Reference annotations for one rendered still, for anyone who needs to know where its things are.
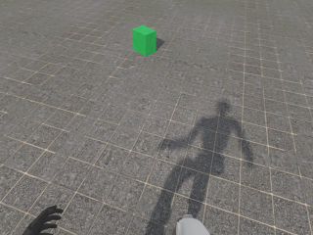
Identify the right robot thigh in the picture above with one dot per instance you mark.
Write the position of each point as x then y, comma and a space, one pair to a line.
190, 226

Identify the right robot shin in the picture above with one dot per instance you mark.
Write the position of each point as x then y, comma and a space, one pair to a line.
187, 216

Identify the robot left hand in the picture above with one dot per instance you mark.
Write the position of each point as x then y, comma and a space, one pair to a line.
38, 224

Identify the carton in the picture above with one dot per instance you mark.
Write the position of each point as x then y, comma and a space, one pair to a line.
144, 40

